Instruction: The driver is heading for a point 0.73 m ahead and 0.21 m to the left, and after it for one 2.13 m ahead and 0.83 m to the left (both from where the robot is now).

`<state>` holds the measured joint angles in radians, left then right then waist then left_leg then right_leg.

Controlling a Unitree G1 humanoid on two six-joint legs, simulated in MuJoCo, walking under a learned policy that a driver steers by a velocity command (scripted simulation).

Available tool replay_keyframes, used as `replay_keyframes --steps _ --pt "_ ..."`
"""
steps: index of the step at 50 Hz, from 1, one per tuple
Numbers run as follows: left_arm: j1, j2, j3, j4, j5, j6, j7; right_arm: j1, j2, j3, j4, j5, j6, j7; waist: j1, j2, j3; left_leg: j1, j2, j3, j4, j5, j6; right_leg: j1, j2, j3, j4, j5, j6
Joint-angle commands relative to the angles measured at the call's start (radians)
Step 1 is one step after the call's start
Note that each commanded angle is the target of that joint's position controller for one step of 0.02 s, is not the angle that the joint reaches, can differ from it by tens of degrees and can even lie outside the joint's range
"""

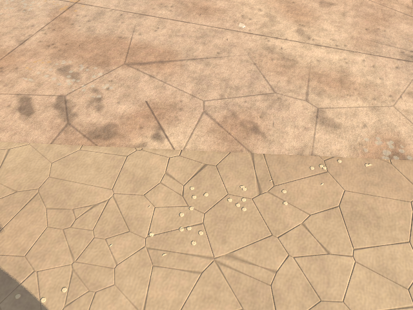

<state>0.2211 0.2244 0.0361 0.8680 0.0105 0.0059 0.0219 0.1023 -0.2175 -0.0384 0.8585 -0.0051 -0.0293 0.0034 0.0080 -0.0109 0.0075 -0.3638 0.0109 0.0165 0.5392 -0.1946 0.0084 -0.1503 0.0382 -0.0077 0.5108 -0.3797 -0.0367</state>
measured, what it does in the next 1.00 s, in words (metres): walks ahead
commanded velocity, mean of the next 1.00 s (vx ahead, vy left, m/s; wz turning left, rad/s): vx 0.22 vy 0.00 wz -0.01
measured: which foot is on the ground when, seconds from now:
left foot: down 0.00-1.00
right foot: down 0.00-0.64, up 0.66-1.00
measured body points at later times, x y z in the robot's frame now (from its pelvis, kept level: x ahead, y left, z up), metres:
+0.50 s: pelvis +0.01 +0.01 +0.00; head +0.01 +0.01 +0.45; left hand +0.00 +0.26 -0.15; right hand +0.11 -0.25 -0.14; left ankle +0.05 +0.11 -0.72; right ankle -0.07 -0.10 -0.73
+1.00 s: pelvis +0.18 +0.06 +0.01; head +0.20 +0.07 +0.46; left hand +0.36 +0.31 -0.10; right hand +0.13 -0.18 -0.13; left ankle +0.08 +0.14 -0.73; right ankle +0.37 -0.12 -0.67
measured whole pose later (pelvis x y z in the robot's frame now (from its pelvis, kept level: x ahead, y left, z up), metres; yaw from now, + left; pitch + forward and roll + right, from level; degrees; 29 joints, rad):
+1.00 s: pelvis +0.18 +0.06 +0.01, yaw +1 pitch +1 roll +1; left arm 0.06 0.25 0.08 0.92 -0.02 -0.07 0.00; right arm 0.41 -0.19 -0.03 1.08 0.00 -0.09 0.00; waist -0.07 -0.03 0.00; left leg 0.06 -0.05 0.06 0.17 -0.25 0.06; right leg -0.67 -0.12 0.02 0.72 0.02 -0.01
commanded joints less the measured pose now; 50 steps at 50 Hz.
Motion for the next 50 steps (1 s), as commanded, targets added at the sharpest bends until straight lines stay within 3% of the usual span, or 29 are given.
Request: replay_keyframes --steps 1,7,18,20,22,23,24,26,28,29,30,31,32,33,34,35,36,37,39,41,44,50 --pt "0.056 0.106 0.03 -0.013 -0.003 -0.002 0.006 -0.013 -0.116 -0.027 -0.028 0.003 -0.013 -0.006 0.001 0.056 -0.097 0.203 0.088 -0.098 -0.028 0.385 0.088 -0.061 -0.068 0.06 -0.065 0.282 -0.01" --pt "0.066 0.088 0.033 0.043 -0.006 -0.004 0.01 -0.041 -0.111 -0.029 0.016 0.007 0.004 -0.019 -0.001 0.016 -0.064 0.213 0.071 -0.084 -0.026 0.329 0.087 -0.069 -0.069 0.056 -0.078 0.276 -0.004" --pt "0.097 0.068 0.023 0.132 -0.004 -0.019 0.016 -0.05 -0.097 -0.032 0.098 0.007 0.026 -0.035 -0.006 0.01 0.004 0.225 0.044 -0.07 -0.059 0.198 0.06 -0.117 -0.075 0.051 -0.129 0.157 -0.002" --pt "0.129 0.081 0.028 0.153 -0.012 -0.019 0.018 -0.03 -0.095 -0.034 0.122 0.013 0.03 -0.036 -0.001 -0.017 0.017 0.198 -0.001 -0.029 -0.031 -0.102 0.055 -0.132 -0.082 0.071 -0.172 -0.102 -0.033" --pt "0.149 0.131 0.042 0.144 -0.024 -0.028 0.023 -0.074 -0.103 -0.037 0.11 0.02 0.018 -0.035 0.026 -0.077 0.102 0.032 -0.047 0.019 0.069 -0.302 0.042 -0.129 -0.171 0.205 -0.259 -0.355 -0.111" --pt "0.159 0.16 0.051 0.143 -0.03 -0.041 0.024 -0.115 -0.094 -0.035 0.091 0.029 0.002 -0.029 0.039 -0.12 0.153 -0.065 -0.051 0.049 0.144 -0.245 0.04 -0.093 -0.261 0.319 -0.33 -0.406 -0.157" --pt "0.147 0.18 0.059 0.144 -0.032 -0.056 0.025 -0.137 -0.087 -0.032 0.079 0.033 -0.016 -0.022 0.041 -0.145 0.2 -0.143 -0.01 0.022 0.207 -0.193 0.049 -0.068 -0.339 0.404 -0.357 -0.37 -0.196" --pt "0.164 0.146 0.054 0.153 -0.026 -0.083 0.021 -0.14 -0.098 -0.037 0.072 0.038 -0.044 -0.006 0.041 -0.13 0.211 -0.284 0.041 -0.012 0.268 -0.246 0.066 0.064 -0.382 0.416 -0.329 -0.144 -0.216" --pt "0.169 0.134 0.052 0.157 -0.036 -0.089 0.01 -0.132 -0.086 -0.034 0.071 0.045 -0.062 0.011 0.033 -0.098 0.186 -0.271 0.055 0.005 0.181 -0.256 0.073 0.132 -0.353 0.334 -0.285 0.026 -0.188" --pt "0.153 0.14 0.053 0.153 -0.04 -0.085 0.004 -0.107 -0.077 -0.034 0.083 0.045 -0.066 0.017 0.015 -0.088 0.163 -0.165 0.034 0.042 0.1 -0.198 0.071 0.093 -0.316 0.272 -0.264 0.065 -0.165" --pt "0.12 0.15 0.054 0.146 -0.041 -0.079 -0.002 -0.031 -0.073 -0.038 0.115 0.043 -0.066 0.021 -0.027 -0.087 0.129 0.024 -0.009 0.091 0.024 -0.091 0.066 -0.005 -0.271 0.206 -0.229 0.124 -0.14" --pt "0.108 0.157 0.054 0.14 -0.034 -0.077 -0.005 0.083 -0.096 -0.056 0.161 0.039 -0.061 0.02 -0.073 -0.087 0.073 0.227 -0.064 0.117 0.016 -0.033 0.064 -0.097 -0.222 0.156 -0.154 0.269 -0.119" --pt "0.078 0.151 0.051 0.131 -0.031 -0.079 -0.006 0.227 -0.141 -0.078 0.201 0.038 -0.056 0.017 -0.141 -0.045 0.007 0.4 -0.031 0.044 -0.008 -0.028 0.089 -0.18 -0.168 0.083 0.021 0.406 -0.081" --pt "0.064 0.08 0.032 0.092 -0.028 -0.089 -0.006 0.365 -0.252 -0.105 0.219 0.033 -0.057 0.01 -0.173 0.209 -0.056 0.575 0.204 -0.37 -0.183 -0.158 0.211 -0.4 -0.029 -0.048 0.4 0.298 0.011" --pt "0.054 0.046 0.024 0.071 -0.03 -0.106 -0.004 0.413 -0.228 -0.082 0.234 0.02 -0.066 0.021 -0.164 0.287 -0.121 0.622 0.365 -0.728 -0.353 -0.21 0.303 -0.529 0.024 0.063 0.658 -0.174 0.019" --pt "0.036 0.086 0.037 0.065 -0.059 -0.115 -0.01 0.308 -0.174 -0.057 0.213 0.014 -0.079 0.021 -0.108 0.181 -0.032 0.53 0.379 -0.676 -0.35 -0.287 0.284 -0.609 -0.044 0.132 0.778 -0.137 -0.013" --pt "0.025 0.102 0.04 0.065 -0.067 -0.119 -0.015 0.21 -0.135 -0.042 0.179 0.015 -0.085 0.025 -0.071 0.119 0.028 0.437 0.337 -0.543 -0.359 -0.276 0.243 -0.611 -0.1 0.115 0.775 -0.032 -0.04" --pt "0.021 0.101 0.045 0.069 -0.06 -0.119 -0.012 0.158 -0.121 -0.032 0.162 0.013 -0.088 0.029 -0.046 0.076 0.058 0.371 0.3 -0.44 -0.38 -0.222 0.213 -0.598 -0.138 0.096 0.727 0.061 -0.051" --pt "0.035 0.099 0.057 0.079 -0.044 -0.105 -0.008 0.151 -0.097 -0.017 0.16 0.004 -0.086 0.028 -0.018 0.085 0.063 0.291 0.224 -0.275 -0.407 -0.061 0.169 -0.509 -0.177 0.073 0.631 0.157 -0.044" --pt "0.015 0.079 0.059 0.077 -0.037 -0.093 -0.01 0.211 -0.109 -0.015 0.177 0.002 -0.081 0.018 -0.021 0.079 0.064 0.291 0.198 -0.202 -0.419 0.075 0.172 -0.514 -0.179 0.042 0.573 0.207 -0.019" --pt "-0.102 0.067 0.057 0.029 -0.028 -0.086 -0.01 0.262 -0.143 -0.016 0.184 -0.001 -0.074 -0.002 -0.039 0.057 0.086 0.315 0.208 -0.168 -0.438 0.186 0.188 -0.6 -0.179 0.031 0.429 0.295 0.02" --pt "-0.299 0.05 0.035 -0.032 -0.034 -0.094 -0.035 0.332 -0.144 -0.018 0.189 0.008 -0.064 -0.016 -0.083 0.071 0.122 0.333 0.195 -0.083 -0.46 0.203 0.175 -0.554 -0.134 -0.008 0.131 0.461 0.028"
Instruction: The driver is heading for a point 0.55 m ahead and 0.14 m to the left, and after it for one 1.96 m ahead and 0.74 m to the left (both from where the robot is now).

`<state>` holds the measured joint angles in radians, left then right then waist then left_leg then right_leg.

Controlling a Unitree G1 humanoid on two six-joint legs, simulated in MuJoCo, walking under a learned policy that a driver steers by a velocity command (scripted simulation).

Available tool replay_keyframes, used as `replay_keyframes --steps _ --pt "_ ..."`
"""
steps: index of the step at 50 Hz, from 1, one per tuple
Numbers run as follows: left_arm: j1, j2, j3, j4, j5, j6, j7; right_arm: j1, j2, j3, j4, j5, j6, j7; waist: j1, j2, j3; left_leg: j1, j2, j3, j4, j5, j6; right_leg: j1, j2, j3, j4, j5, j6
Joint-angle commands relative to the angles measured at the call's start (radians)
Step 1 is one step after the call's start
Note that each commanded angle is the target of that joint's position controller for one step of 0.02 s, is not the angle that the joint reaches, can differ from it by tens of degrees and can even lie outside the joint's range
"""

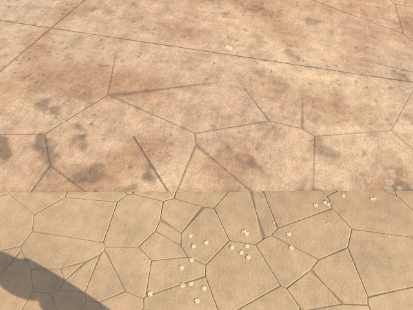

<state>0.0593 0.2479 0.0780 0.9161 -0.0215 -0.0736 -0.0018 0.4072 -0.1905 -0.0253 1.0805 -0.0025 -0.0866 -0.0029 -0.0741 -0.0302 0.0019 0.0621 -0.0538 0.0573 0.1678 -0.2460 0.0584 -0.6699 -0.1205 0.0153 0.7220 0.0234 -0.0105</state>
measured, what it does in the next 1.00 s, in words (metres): walks ahead, turning left: right foot, then left foot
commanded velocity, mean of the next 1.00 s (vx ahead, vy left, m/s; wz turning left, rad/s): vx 0.41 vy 0.00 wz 0.38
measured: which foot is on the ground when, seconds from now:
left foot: down 0.00-0.20, up 0.22-0.72, down 0.74-1.00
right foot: up 0.00-0.16, down 0.18-0.74, up 0.76-1.00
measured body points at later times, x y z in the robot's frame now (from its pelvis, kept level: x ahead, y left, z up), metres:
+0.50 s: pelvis +0.29 -0.06 +0.00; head +0.29 -0.06 +0.45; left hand +0.27 +0.20 -0.14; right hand +0.44 -0.31 -0.12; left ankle +0.40 +0.13 -0.66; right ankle +0.26 -0.15 -0.74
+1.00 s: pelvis +0.51 +0.04 -0.01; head +0.56 +0.08 +0.44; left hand +0.56 +0.37 -0.12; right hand +0.73 -0.17 -0.11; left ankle +0.53 +0.11 -0.74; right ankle +0.63 -0.11 -0.67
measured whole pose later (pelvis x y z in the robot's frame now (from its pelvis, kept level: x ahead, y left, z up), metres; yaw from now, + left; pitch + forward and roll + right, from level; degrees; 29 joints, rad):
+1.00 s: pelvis +0.51 +0.04 -0.01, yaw +26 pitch +3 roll -1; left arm 0.04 0.30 0.07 0.79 0.01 -0.05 0.04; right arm 0.19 -0.28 -0.08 0.77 0.00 -0.03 0.00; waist -0.02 -0.02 0.08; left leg -0.34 -0.11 -0.05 0.42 -0.12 0.11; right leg -0.64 -0.06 0.09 1.05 -0.36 0.07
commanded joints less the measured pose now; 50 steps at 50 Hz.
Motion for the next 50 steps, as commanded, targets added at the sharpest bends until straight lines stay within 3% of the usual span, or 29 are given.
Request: replay_keyframes --steps 1,5,7,8,9,10,11,12,13,14,15,17,21,26,31,33,34,35,36,37,38,39,40,41,42,44,45,47,50 --pt "-0.163 0.027 -0.011 -0.09 -0.004 -0.018 -0.017 0.045 -0.17 -0.033 -0.027 0.009 -0.003 -0.009 -0.007 0.088 0.136 -0.068 0.269 -0.116 -0.08 0.264 0.126 -0.036 0.03 -0.033 -0.107 0.056 -0.003" --pt "-0.215 0.046 -0.015 -0.125 -0.01 -0.031 -0.043 0.06 -0.186 -0.046 -0.019 0.016 0.011 -0.013 0.013 0.105 0.136 0.044 0.319 -0.103 -0.005 0.392 0.115 -0.006 0.051 -0.036 -0.19 -0.027 -0.049" --pt "-0.117 0.096 0.006 -0.108 -0.008 -0.034 -0.045 0.03 -0.214 -0.056 -0.031 0.015 0.018 -0.014 0.081 0.145 0.051 0.07 0.32 -0.086 0.124 0.717 0.094 0.173 0.107 -0.072 -0.199 -0.089 -0.084" --pt "0.03 0.135 0.029 -0.067 -0.007 -0.034 -0.039 0.015 -0.207 -0.054 -0.036 0.012 0.025 -0.013 0.159 0.15 -0.036 0.029 0.286 -0.068 0.297 0.858 0.074 0.375 0.142 -0.09 -0.209 -0.093 -0.111" --pt "0.232 0.188 0.052 -0.015 -0.003 -0.033 -0.028 -0.003 -0.185 -0.041 -0.056 0.005 0.026 -0.01 0.246 0.134 -0.163 -0.154 0.238 -0.055 0.549 0.741 0.041 0.692 0.072 -0.008 -0.181 -0.096 -0.155" --pt "0.385 0.287 0.075 0.015 0.026 -0.029 -0.019 0.101 -0.069 -0.01 -0.076 0.004 0.014 0.0 0.209 -0.092 -0.347 -0.558 0.073 -0.018 0.963 0.239 -0.028 1.102 -0.215 0.435 -0.225 -0.282 -0.291" --pt "0.381 0.223 0.049 0.018 0.025 -0.028 -0.021 0.107 -0.062 -0.004 -0.06 0.029 -0.013 0.004 0.207 -0.184 -0.441 -0.684 0.0 -0.177 1.167 -0.306 -0.023 1.124 -0.314 0.751 -0.415 -0.382 -0.332" --pt "0.284 0.161 0.029 0.01 0.013 -0.034 -0.022 0.005 -0.157 -0.033 -0.091 0.059 -0.028 0.004 0.195 -0.139 -0.265 -0.775 0.063 -0.205 1.235 -0.266 -0.005 0.976 -0.277 0.604 -0.442 -0.409 -0.268" --pt "0.191 0.114 0.013 -0.009 0.011 -0.037 -0.02 -0.064 -0.176 -0.039 -0.113 0.065 -0.031 -0.001 0.163 -0.085 -0.147 -0.774 0.125 -0.169 1.209 -0.174 0.008 0.806 -0.242 0.432 -0.465 -0.357 -0.225" --pt "0.122 0.08 0.003 -0.009 0.018 -0.045 -0.026 -0.093 -0.165 -0.045 -0.118 0.054 -0.026 -0.011 0.125 -0.029 -0.075 -0.726 0.165 -0.157 1.142 -0.097 0.01 0.65 -0.202 0.316 -0.507 -0.285 -0.195" --pt "0.084 0.047 -0.007 -0.006 0.027 -0.054 -0.029 -0.071 -0.151 -0.055 -0.109 0.043 -0.009 -0.016 0.086 -0.046 -0.042 -0.66 0.198 -0.166 1.084 -0.048 0.013 0.554 -0.159 0.212 -0.538 -0.231 -0.166" --pt "0.083 0.04 -0.007 0.015 0.035 -0.057 -0.03 -0.02 -0.095 -0.054 -0.096 0.045 0.025 -0.015 0.053 -0.064 -0.014 -0.592 0.213 -0.164 1.049 -0.02 0.014 0.453 -0.131 0.105 -0.585 -0.185 -0.162" --pt "0.119 0.09 0.004 0.039 0.042 -0.06 -0.003 -0.125 -0.11 -0.068 -0.151 0.035 0.048 -0.019 0.049 -0.032 0.056 -0.734 0.213 -0.187 0.929 0.132 -0.01 0.454 -0.129 -0.016 -0.631 -0.098 -0.175" --pt "0.175 0.123 0.007 0.04 0.039 -0.049 0.025 -0.275 -0.092 -0.06 -0.21 0.022 0.033 0.014 0.09 -0.002 0.08 -0.768 0.188 -0.113 0.657 0.336 -0.021 0.543 -0.119 -0.142 -0.634 -0.014 -0.15" --pt "0.281 0.151 0.019 0.061 0.019 -0.016 0.031 -0.429 -0.073 -0.041 -0.3 0.022 0.034 0.049 0.145 0.016 0.122 -0.846 0.17 -0.035 0.519 0.25 0.005 0.749 -0.176 -0.199 -0.554 0.107 -0.144" --pt "0.264 0.171 0.027 0.05 0.011 -0.001 0.032 -0.431 -0.089 -0.046 -0.329 0.026 0.036 0.063 0.121 -0.008 0.103 -0.786 0.135 0.013 0.489 0.153 0.031 0.789 -0.187 -0.23 -0.475 0.317 -0.127" --pt "0.238 0.188 0.031 0.037 0.009 0.008 0.036 -0.403 -0.111 -0.055 -0.336 0.023 0.038 0.067 0.093 -0.033 0.077 -0.712 0.093 0.053 0.484 0.104 0.047 0.791 -0.181 -0.247 -0.393 0.546 -0.112" --pt "0.218 0.203 0.035 0.024 0.007 0.019 0.042 -0.324 -0.142 -0.071 -0.328 0.022 0.039 0.069 0.046 -0.056 0.023 -0.599 0.043 0.087 0.485 0.066 0.063 0.783 -0.17 -0.257 -0.261 0.74 -0.096" --pt "0.195 0.21 0.035 0.013 0.003 0.027 0.044 -0.184 -0.192 -0.097 -0.3 0.024 0.036 0.066 -0.028 -0.055 -0.055 -0.411 -0.003 0.093 0.421 0.127 0.09 0.737 -0.14 -0.265 -0.068 0.787 -0.066" --pt "0.189 0.207 0.031 -0.003 0.001 0.021 0.042 -0.054 -0.262 -0.13 -0.274 0.02 0.036 0.045 -0.092 -0.001 -0.133 -0.151 0.016 0.001 0.331 0.32 0.133 0.567 -0.085 -0.268 0.197 0.556 -0.003" --pt "0.261 0.068 -0.006 -0.039 0.063 0.0 0.031 -0.055 -0.375 -0.143 -0.27 0.011 0.045 0.022 0.022 0.295 -0.217 0.154 0.274 -0.361 0.424 0.812 0.239 0.208 0.075 -0.238 0.56 -0.54 0.058" --pt "0.307 0.084 -0.017 -0.066 0.029 -0.035 0.014 -0.046 -0.368 -0.131 -0.323 -0.008 0.035 0.033 0.023 0.255 -0.469 0.345 0.452 -0.795 0.301 0.754 0.44 0.031 0.19 0.008 0.787 -0.751 0.078" --pt "0.174 0.145 0.001 -0.087 -0.011 -0.051 0.009 -0.054 -0.306 -0.116 -0.334 -0.01 0.034 0.037 -0.031 0.105 -0.421 0.298 0.405 -0.674 0.259 0.785 0.381 -0.021 0.132 0.089 0.792 -0.666 0.054" --pt "0.124 0.133 -0.003 -0.11 -0.017 -0.054 0.014 -0.124 -0.26 -0.106 -0.339 0.01 0.029 0.033 -0.004 0.064 -0.278 0.162 0.356 -0.53 0.254 0.741 0.326 -0.061 0.091 0.075 0.706 -0.567 0.038" --pt "0.118 0.135 0.002 -0.093 0.004 -0.045 0.027 -0.191 -0.229 -0.097 -0.354 0.022 0.027 0.03 0.034 -0.008 -0.18 0.005 0.309 -0.449 0.228 0.711 0.284 -0.029 0.054 0.067 0.636 -0.507 0.044" --pt "0.138 0.161 0.018 -0.103 0.021 -0.01 0.037 -0.244 -0.207 -0.089 -0.375 0.005 0.032 0.02 0.092 0.011 -0.128 -0.2 0.268 -0.382 0.181 0.714 0.264 0.094 0.03 0.073 0.552 -0.454 0.049" --pt "0.15 0.147 0.018 -0.112 0.023 0.003 0.04 -0.244 -0.214 -0.091 -0.378 0.001 0.032 0.018 0.106 0.024 -0.123 -0.241 0.254 -0.362 0.174 0.742 0.262 0.114 0.035 0.068 0.504 -0.447 0.056" --pt "0.144 0.119 0.012 -0.124 0.031 0.018 0.047 -0.229 -0.241 -0.099 -0.38 0.002 0.034 0.009 0.111 0.047 -0.127 -0.278 0.227 -0.32 0.179 0.802 0.251 0.118 0.054 0.055 0.401 -0.402 0.073" --pt "0.095 0.114 0.007 -0.147 0.034 0.032 0.052 -0.219 -0.259 -0.104 -0.391 0.014 0.058 -0.012 0.099 0.086 -0.153 -0.274 0.2 -0.317 0.199 0.726 0.218 0.103 0.079 0.058 0.259 -0.304 0.098"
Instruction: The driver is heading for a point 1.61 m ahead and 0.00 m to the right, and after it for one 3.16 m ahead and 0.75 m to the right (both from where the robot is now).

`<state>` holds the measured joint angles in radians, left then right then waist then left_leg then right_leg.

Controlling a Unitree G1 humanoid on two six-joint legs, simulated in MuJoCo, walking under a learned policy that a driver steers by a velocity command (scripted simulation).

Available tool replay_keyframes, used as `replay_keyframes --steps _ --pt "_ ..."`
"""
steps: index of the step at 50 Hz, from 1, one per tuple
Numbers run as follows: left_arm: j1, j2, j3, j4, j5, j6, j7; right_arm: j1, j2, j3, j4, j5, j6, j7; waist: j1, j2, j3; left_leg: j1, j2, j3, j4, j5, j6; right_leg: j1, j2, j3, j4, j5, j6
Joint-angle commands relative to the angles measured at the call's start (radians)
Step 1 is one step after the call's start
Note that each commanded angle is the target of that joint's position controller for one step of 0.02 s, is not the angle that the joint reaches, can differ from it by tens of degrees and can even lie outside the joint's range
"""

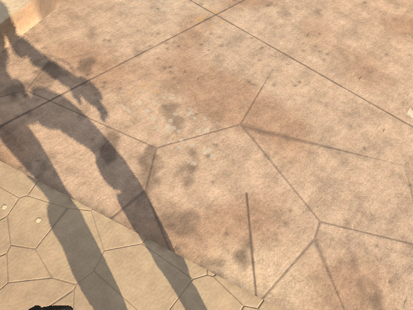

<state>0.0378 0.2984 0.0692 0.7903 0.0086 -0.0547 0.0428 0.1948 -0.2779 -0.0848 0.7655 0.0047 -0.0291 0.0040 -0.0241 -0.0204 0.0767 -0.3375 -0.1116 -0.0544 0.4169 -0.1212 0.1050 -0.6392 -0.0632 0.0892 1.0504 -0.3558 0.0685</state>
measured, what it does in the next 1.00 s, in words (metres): steps on the spot: right foot, then left foot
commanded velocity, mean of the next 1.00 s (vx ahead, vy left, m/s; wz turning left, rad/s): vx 0.03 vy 0.00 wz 0.18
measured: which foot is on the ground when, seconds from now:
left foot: down 0.00-0.26, up 0.28-0.54, down 0.56-1.00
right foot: up 0.00-0.24, down 0.26-1.00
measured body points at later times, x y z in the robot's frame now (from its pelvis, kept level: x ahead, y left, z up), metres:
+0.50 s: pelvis +0.08 -0.05 +0.00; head +0.12 -0.06 +0.45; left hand +0.17 +0.23 -0.11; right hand +0.27 -0.29 -0.12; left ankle +0.04 +0.09 -0.71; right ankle +0.14 -0.16 -0.74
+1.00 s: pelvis +0.09 -0.02 -0.01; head +0.10 -0.02 +0.44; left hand +0.12 +0.26 -0.14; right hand +0.21 -0.26 -0.14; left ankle +0.05 +0.09 -0.74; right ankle +0.14 -0.16 -0.74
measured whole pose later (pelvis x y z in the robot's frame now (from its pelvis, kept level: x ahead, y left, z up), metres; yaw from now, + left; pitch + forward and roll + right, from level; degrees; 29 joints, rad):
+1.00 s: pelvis +0.09 -0.02 -0.01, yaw +9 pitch -1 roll +0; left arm 0.19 0.25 0.05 0.98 0.00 0.00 0.03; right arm 0.24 -0.21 -0.03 0.89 -0.01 -0.01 -0.02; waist 0.02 0.00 0.04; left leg -0.17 -0.02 -0.04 0.53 -0.33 0.00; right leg -0.25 -0.03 0.05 0.51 -0.24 0.05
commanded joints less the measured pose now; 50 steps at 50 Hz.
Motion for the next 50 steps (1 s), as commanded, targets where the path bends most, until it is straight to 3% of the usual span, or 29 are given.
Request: replay_keyframes --steps 1,5,9,11,12,13,14,15,16,17,19,21,22,24,27,28,29,30,31,32,34,36,43,50 --pt "0.095 0.064 0.014 -0.029 0.002 0.017 0.007 -0.009 -0.171 -0.044 -0.081 0.011 0.011 -0.026 0.042 0.089 -0.232 0.125 0.249 -0.211 -0.046 0.54 0.154 0.076 0.03 -0.012 -0.112 0.111 0.023" --pt "0.016 0.07 0.012 -0.058 -0.007 0.025 -0.001 -0.011 -0.164 -0.038 -0.095 0.007 0.04 -0.042 0.013 0.132 -0.207 0.124 0.239 -0.273 -0.037 0.283 0.115 0.088 0.052 0.006 -0.254 0.16 0.027" --pt "0.01 0.079 0.011 -0.066 -0.008 0.01 -0.017 -0.002 -0.139 -0.022 -0.098 -0.004 0.049 -0.043 -0.002 0.17 -0.195 0.149 0.255 -0.324 0.029 0.314 0.113 0.161 0.064 -0.008 -0.362 0.105 0.007" --pt "0.049 0.076 0.012 -0.061 -0.008 -0.004 -0.028 -0.023 -0.124 -0.01 -0.106 0.003 0.051 -0.044 0.029 0.174 -0.191 0.155 0.236 -0.342 0.078 0.313 0.083 0.259 0.069 -0.026 -0.529 0.178 -0.03" --pt "0.076 0.079 0.013 -0.055 0.0 -0.012 -0.032 -0.02 -0.112 -0.003 -0.107 0.004 0.05 -0.045 0.049 0.16 -0.183 0.126 0.202 -0.336 0.104 0.252 0.046 0.359 0.046 -0.016 -0.659 0.348 -0.058" --pt "0.095 0.138 0.022 -0.06 0.02 -0.016 -0.029 0.021 -0.077 0.009 -0.113 -0.015 0.044 -0.046 0.025 0.054 -0.22 0.062 0.138 -0.274 0.205 0.083 -0.007 0.488 -0.099 0.107 -0.656 0.608 -0.111" --pt "0.077 0.186 0.028 -0.071 0.036 -0.005 -0.024 0.122 -0.065 0.01 -0.102 -0.021 0.035 -0.044 -0.042 -0.167 -0.216 -0.087 -0.005 -0.149 0.36 -0.393 -0.068 0.588 -0.265 0.275 -0.628 0.93 -0.256" --pt "0.131 0.121 0.014 -0.049 0.035 -0.002 -0.026 0.081 -0.12 0.0 -0.118 -0.019 0.029 -0.043 0.003 -0.248 -0.241 -0.161 0.012 -0.114 0.5 -0.573 -0.121 0.576 -0.365 0.429 -0.671 0.887 -0.391" --pt "0.132 0.107 0.01 -0.055 0.021 -0.002 -0.028 0.041 -0.176 -0.017 -0.113 -0.007 0.032 -0.044 0.033 -0.167 -0.223 -0.19 0.034 -0.121 0.631 -0.554 -0.144 0.576 -0.328 0.399 -0.671 0.803 -0.394" --pt "0.12 0.113 0.014 -0.054 0.01 0.002 -0.027 0.019 -0.172 -0.023 -0.102 0.002 0.043 -0.048 0.033 -0.112 -0.21 -0.215 0.039 -0.114 0.702 -0.508 -0.161 0.571 -0.275 0.324 -0.659 0.748 -0.352" --pt "0.072 0.102 0.006 -0.059 -0.004 0.012 -0.026 0.024 -0.132 -0.016 -0.087 0.002 0.068 -0.051 0.013 -0.088 -0.18 -0.183 0.066 -0.11 0.697 -0.437 -0.185 0.508 -0.215 0.223 -0.669 0.673 -0.299" --pt "0.036 0.084 0.001 -0.054 0.0 0.029 -0.028 0.034 -0.065 0.006 -0.077 0.005 0.072 -0.045 -0.006 -0.131 -0.171 -0.078 0.081 -0.022 0.517 -0.388 -0.196 0.445 -0.128 0.107 -0.682 0.623 -0.257" --pt "0.044 0.079 0.001 -0.047 0.0 0.036 -0.027 0.019 -0.041 0.016 -0.076 0.005 0.07 -0.042 0.009 -0.157 -0.176 -0.033 0.087 0.006 0.419 -0.369 -0.198 0.445 -0.109 0.082 -0.679 0.611 -0.252" --pt "0.091 0.093 0.005 -0.028 -0.002 0.045 -0.026 -0.01 -0.044 0.019 -0.073 0.009 0.066 -0.038 0.043 -0.184 -0.19 0.028 0.094 0.023 0.269 -0.301 -0.192 0.475 -0.121 0.1 -0.674 0.567 -0.266" --pt "0.111 0.091 -0.001 -0.011 -0.017 0.046 -0.027 0.03 -0.065 0.011 -0.039 0.003 0.063 -0.032 0.018 -0.158 -0.17 0.181 0.086 0.046 -0.039 -0.06 -0.141 0.423 -0.105 0.104 -0.657 0.391 -0.226" --pt "0.137 0.08 -0.007 -0.002 -0.013 0.038 -0.03 0.023 -0.097 0.007 -0.046 -0.011 0.063 -0.034 0.027 -0.118 -0.172 0.255 0.134 -0.013 -0.044 0.007 -0.112 0.362 -0.094 0.101 -0.655 0.286 -0.174" --pt "0.148 0.06 -0.015 -0.006 0.009 0.026 -0.039 0.03 -0.156 -0.002 -0.056 -0.023 0.065 -0.04 0.053 0.005 -0.181 0.302 0.24 -0.114 -0.016 0.146 -0.067 0.296 -0.039 0.038 -0.584 0.181 -0.121" --pt "0.16 0.01 -0.023 -0.003 0.01 0.021 -0.041 0.003 -0.137 0.002 -0.031 -0.027 0.062 -0.03 0.091 0.184 -0.166 0.14 0.261 -0.133 -0.034 -0.027 -0.013 0.378 0.033 -0.055 -0.594 0.075 -0.07" --pt "0.114 0.047 -0.019 0.006 0.018 0.022 -0.038 -0.035 -0.071 0.017 -0.05 -0.028 0.052 -0.019 0.063 0.14 -0.115 0.07 0.228 -0.124 -0.063 -0.165 -0.018 0.422 0.033 -0.055 -0.583 0.119 -0.039" --pt "0.094 0.055 -0.014 0.01 0.015 0.025 -0.036 -0.026 -0.058 0.022 -0.036 -0.034 0.043 -0.017 0.054 0.123 -0.09 0.046 0.206 -0.107 -0.068 -0.219 -0.041 0.429 0.035 -0.056 -0.58 0.152 -0.036" --pt "0.11 0.062 -0.01 0.028 0.008 0.034 -0.024 -0.008 -0.083 0.018 -0.02 -0.026 0.023 -0.018 0.052 0.107 -0.049 0.025 0.183 -0.087 -0.058 -0.187 -0.068 0.429 0.029 -0.045 -0.578 0.196 -0.046" --pt "0.122 0.057 -0.009 0.045 0.003 0.035 -0.021 0.026 -0.075 0.022 0.001 -0.02 0.013 -0.024 0.049 0.095 -0.049 0.036 0.173 -0.073 -0.04 -0.144 -0.076 0.432 0.025 -0.041 -0.58 0.218 -0.053" --pt "0.138 0.05 -0.005 0.111 -0.002 0.042 -0.015 0.054 -0.059 0.028 0.043 -0.014 0.008 -0.029 0.042 0.041 -0.057 0.062 0.158 -0.056 -0.018 -0.081 -0.073 0.452 0.026 -0.041 -0.58 0.269 -0.044" --pt "0.153 0.051 -0.002 0.169 -0.007 0.05 -0.006 0.072 -0.047 0.032 0.093 -0.011 0.007 -0.03 0.04 0.025 -0.065 0.082 0.143 -0.034 -0.009 -0.027 -0.076 0.47 0.025 -0.041 -0.578 0.302 -0.045"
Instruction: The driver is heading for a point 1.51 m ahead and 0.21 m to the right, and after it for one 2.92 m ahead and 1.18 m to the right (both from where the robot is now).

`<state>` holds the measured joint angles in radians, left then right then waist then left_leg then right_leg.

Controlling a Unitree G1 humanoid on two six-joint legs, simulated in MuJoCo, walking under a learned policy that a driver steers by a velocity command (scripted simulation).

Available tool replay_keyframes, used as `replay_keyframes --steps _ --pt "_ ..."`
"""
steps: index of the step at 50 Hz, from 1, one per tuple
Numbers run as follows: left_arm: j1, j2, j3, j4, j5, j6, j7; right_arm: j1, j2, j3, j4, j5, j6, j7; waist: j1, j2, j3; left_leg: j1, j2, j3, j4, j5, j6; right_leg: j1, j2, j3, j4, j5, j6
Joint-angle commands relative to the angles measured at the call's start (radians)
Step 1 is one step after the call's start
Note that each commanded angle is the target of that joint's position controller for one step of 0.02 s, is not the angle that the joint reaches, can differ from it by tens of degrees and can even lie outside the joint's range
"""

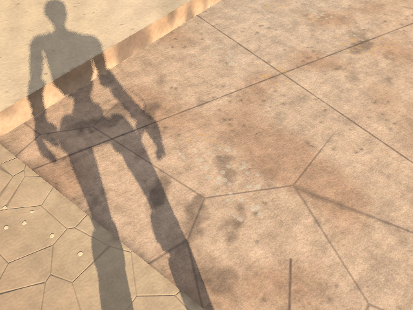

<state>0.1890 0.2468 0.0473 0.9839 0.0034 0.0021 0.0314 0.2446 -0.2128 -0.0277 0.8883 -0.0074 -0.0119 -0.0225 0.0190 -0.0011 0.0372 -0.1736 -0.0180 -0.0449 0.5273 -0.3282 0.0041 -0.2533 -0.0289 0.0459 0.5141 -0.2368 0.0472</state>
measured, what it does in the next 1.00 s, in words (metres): stands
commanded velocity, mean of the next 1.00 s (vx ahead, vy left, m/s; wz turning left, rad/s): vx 0.00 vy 0.00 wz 0.00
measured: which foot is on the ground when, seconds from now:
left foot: down 0.00-1.00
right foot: down 0.00-1.00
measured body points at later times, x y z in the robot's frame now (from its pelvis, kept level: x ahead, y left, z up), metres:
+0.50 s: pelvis +0.00 +0.00 +0.00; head +0.01 +0.00 +0.45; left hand +0.04 +0.25 -0.15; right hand +0.02 -0.25 -0.15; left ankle -0.03 +0.12 -0.73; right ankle +0.03 -0.15 -0.73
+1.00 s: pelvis +0.00 -0.01 +0.00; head +0.01 -0.01 +0.45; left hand +0.01 +0.23 -0.16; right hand -0.02 -0.24 -0.16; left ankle -0.03 +0.12 -0.73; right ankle +0.03 -0.15 -0.73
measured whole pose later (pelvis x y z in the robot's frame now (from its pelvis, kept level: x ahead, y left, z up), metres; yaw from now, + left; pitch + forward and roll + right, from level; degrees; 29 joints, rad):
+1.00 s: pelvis +0.00 -0.01 +0.00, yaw -1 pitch -1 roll +0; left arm 0.24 0.19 0.02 1.11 0.00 0.01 0.05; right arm 0.33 -0.17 0.00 1.08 0.00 -0.01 -0.04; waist 0.01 -0.01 0.04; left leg -0.17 -0.01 -0.03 0.51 -0.32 -0.01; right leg -0.26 -0.02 0.05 0.52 -0.24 0.04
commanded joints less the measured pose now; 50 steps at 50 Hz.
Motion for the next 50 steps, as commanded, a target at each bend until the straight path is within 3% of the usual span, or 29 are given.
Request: replay_keyframes --steps 1,24,50 --pt "0.003 0.102 0.019 -0.018 -0.002 -0.006 0.007 0.025 -0.111 -0.024 -0.022 0.001 -0.01 -0.004 -0.003 0.006 -0.024 -0.08 0.048 -0.041 -0.119 0.184 0.024 0.085 -0.01 0.002 -0.042 0.185 -0.024" --pt "0.039 0.067 0.007 0.085 -0.005 0.007 0.017 0.091 -0.084 -0.003 0.116 0.005 -0.008 -0.013 -0.007 0.003 0.013 -0.088 0.027 -0.005 -0.136 0.139 0.009 0.074 0.003 -0.009 -0.06 0.148 -0.031" --pt "0.103 0.031 -0.013 0.111 -0.007 0.006 0.019 0.167 -0.047 0.014 0.179 0.008 -0.005 -0.017 -0.013 0.0 0.034 -0.102 0.019 0.015 -0.135 0.105 0.002 0.047 0.014 -0.012 -0.063 0.116 -0.039"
